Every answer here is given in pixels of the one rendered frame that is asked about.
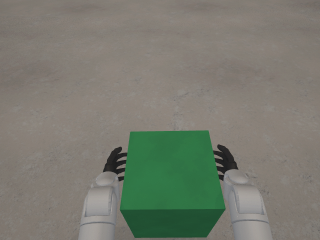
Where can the carton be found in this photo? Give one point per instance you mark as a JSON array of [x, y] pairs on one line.
[[171, 186]]

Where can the robot right forearm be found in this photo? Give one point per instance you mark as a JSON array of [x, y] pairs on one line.
[[246, 205]]

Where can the robot left forearm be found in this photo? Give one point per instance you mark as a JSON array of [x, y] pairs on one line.
[[99, 213]]

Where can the right robot hand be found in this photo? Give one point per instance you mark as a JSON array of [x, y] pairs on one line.
[[227, 160]]

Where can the left robot hand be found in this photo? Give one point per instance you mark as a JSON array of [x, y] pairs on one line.
[[112, 163]]

